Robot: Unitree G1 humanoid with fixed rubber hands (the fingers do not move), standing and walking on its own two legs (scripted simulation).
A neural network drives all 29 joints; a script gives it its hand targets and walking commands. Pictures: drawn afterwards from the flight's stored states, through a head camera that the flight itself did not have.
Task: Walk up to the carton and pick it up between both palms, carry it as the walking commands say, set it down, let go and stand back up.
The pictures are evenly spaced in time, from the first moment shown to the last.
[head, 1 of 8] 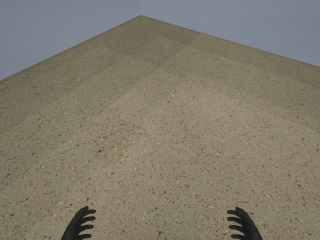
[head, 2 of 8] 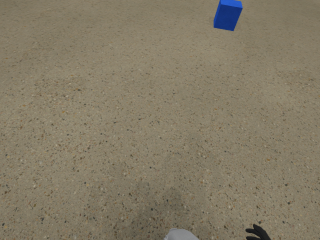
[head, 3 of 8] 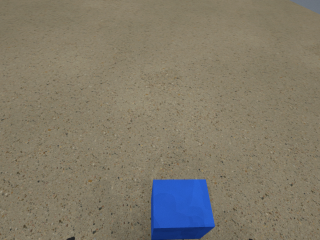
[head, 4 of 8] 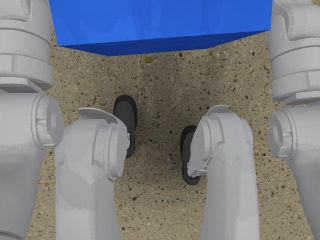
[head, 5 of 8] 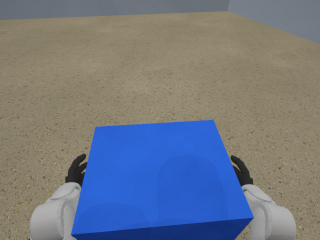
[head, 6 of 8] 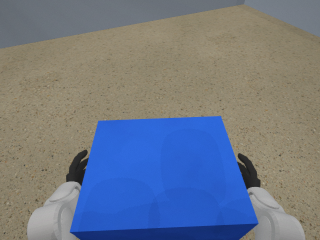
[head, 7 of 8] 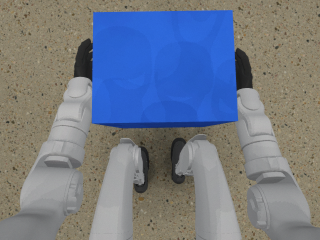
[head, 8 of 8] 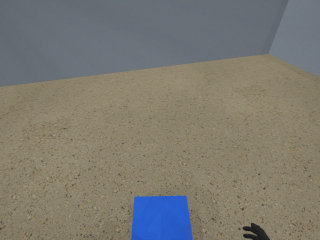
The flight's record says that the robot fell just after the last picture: no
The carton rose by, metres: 0.67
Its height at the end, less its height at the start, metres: +0.00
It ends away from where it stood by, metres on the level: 2.67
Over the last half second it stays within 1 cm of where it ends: yes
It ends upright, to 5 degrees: yes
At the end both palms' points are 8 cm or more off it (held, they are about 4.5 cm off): yes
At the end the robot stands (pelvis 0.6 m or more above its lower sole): yes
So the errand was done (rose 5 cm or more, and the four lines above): yes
